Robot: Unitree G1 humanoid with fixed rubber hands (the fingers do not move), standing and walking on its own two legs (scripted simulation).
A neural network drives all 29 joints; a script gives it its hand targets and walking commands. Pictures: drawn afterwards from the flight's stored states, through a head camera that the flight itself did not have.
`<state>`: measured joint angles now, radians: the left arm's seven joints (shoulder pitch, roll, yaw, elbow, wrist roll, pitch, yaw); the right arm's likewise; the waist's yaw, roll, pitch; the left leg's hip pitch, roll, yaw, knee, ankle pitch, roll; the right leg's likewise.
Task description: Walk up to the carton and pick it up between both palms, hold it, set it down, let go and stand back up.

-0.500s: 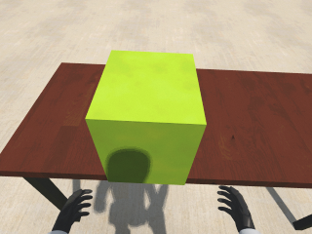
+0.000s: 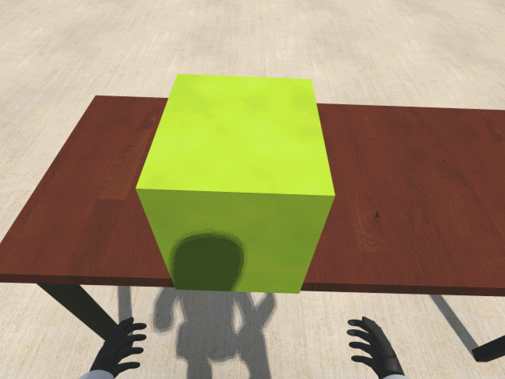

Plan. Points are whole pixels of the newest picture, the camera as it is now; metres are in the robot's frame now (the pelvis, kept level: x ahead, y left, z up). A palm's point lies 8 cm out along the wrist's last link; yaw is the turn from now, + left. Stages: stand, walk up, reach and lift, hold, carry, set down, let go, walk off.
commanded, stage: let go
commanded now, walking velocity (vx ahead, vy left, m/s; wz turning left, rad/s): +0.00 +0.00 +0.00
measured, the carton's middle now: (240, 188) +0.40 +0.04 +0.07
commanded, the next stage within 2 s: stand in 0.48 s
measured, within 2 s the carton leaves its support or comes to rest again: neither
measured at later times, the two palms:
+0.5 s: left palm (122, 364) +0.16 +0.22 -0.08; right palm (402, 377) +0.15 -0.23 -0.08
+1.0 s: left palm out of the picture +0.01 +0.25 -0.14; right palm out of the picture +0.05 -0.23 -0.14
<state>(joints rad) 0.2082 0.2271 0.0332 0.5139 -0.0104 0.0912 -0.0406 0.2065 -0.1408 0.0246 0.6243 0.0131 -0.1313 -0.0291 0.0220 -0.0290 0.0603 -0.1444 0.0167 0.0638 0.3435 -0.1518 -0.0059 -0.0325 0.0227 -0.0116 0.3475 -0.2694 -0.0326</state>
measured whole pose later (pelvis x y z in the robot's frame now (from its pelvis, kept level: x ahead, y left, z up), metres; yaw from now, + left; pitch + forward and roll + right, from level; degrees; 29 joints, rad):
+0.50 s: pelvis +0.01 +0.00 +0.00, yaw +0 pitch -4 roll +1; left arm 0.22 0.17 0.03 0.53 0.04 0.10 -0.01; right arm 0.20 -0.19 0.02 0.75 0.00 -0.24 0.01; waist 0.00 -0.02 0.03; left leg -0.13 0.03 0.07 0.38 -0.18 -0.01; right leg -0.02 0.03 -0.01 0.37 -0.29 -0.04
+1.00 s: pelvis -0.03 +0.00 -0.02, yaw +6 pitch -1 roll -1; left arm 0.31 0.22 0.03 0.80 0.03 0.02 0.03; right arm 0.31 -0.19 -0.02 0.84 -0.04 0.01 0.00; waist 0.02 0.01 0.01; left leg -0.37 0.00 -0.03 0.63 -0.24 0.00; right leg -0.21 0.01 -0.11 0.61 -0.38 -0.04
